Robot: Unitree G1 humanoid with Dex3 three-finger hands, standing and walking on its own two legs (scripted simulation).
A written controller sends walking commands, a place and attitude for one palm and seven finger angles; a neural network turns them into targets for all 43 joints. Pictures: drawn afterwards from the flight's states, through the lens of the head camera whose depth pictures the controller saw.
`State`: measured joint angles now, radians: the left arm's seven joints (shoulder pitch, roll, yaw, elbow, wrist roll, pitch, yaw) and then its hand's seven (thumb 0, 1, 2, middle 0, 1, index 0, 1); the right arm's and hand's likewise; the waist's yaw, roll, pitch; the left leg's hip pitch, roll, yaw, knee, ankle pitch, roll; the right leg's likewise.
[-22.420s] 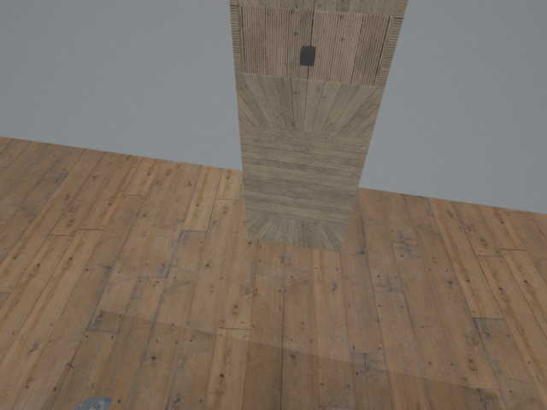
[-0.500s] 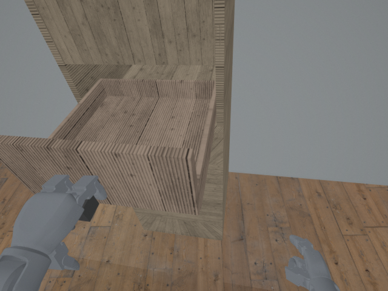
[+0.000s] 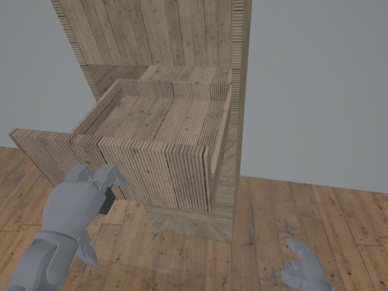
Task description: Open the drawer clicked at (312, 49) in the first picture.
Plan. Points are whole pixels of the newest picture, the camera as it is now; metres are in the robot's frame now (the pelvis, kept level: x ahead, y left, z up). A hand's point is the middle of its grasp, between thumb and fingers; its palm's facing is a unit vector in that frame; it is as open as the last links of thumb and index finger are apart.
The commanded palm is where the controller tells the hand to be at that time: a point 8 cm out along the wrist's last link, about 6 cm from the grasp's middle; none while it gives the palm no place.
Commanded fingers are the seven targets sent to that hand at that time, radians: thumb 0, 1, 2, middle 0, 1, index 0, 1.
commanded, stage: lift the hand off the handle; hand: left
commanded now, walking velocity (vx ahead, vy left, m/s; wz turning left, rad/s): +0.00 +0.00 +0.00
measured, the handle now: (104, 191) +0.24 +0.22 +0.13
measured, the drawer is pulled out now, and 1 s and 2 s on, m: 0.29 0.29 0.29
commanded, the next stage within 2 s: draw the hand back to the body in 1.16 s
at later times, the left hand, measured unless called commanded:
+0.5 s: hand (77, 189) +0.21 +0.23 +0.18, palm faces +0.14 -0.06 -0.99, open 13.5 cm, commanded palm +0.17 +0.23 +0.25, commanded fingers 0.00 -0.50 0.30 -0.30 -1.20 -0.30 -1.20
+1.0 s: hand (50, 138) +0.23 +0.24 +0.27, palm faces +0.31 -0.03 -0.95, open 13.7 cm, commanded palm +0.17 +0.24 +0.32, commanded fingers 0.00 -0.50 0.30 -0.30 -1.20 -0.30 -1.20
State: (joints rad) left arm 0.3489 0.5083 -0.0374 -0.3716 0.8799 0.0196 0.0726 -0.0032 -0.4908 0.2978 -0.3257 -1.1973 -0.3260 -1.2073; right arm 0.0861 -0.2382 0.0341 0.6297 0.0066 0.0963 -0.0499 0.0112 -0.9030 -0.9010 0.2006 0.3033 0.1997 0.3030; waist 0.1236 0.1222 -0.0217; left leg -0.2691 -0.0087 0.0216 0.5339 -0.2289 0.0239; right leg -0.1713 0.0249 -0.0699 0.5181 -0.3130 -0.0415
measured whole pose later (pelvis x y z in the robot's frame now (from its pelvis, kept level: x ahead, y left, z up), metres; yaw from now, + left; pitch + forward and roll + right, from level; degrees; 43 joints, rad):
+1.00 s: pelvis -0.02 +0.00 +0.01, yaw +1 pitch -4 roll +0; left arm -0.07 0.71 0.15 -0.44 0.64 0.13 -0.23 0.00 -0.49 0.30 -0.35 -1.21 -0.34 -1.21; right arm 0.04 -0.28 0.07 0.63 0.06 0.06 -0.01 0.01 -0.90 -0.90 0.20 0.30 0.20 0.30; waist 0.12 0.16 -0.01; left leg -0.21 -0.02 0.01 0.45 -0.16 0.03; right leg -0.12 0.02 -0.08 0.45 -0.25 -0.04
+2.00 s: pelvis -0.01 +0.01 +0.01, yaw +0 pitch -4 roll -1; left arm 0.24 0.46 0.32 -0.67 0.00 -0.03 -0.07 -0.01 -0.45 0.32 -0.32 -1.17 -0.31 -1.17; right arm 0.08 -0.23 0.08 0.58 0.04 -0.07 -0.04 0.01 -0.90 -0.90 0.20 0.30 0.20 0.30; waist 0.08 0.11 0.04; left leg -0.22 -0.01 0.02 0.46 -0.18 0.03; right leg -0.12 0.03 -0.06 0.42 -0.24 -0.03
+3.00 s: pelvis +0.02 -0.01 +0.01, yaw -1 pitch -5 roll -1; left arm 0.22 0.45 0.53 -0.63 -0.12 -0.16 0.10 0.01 0.87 0.89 -0.22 -0.31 -0.21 -0.31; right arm 0.15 -0.22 0.02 0.65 0.03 -0.05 -0.06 0.01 -0.90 -0.90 0.20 0.30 0.20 0.30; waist 0.07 0.09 0.00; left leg -0.15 0.02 0.02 0.44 -0.22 0.00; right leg -0.03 0.06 -0.06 0.37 -0.26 -0.06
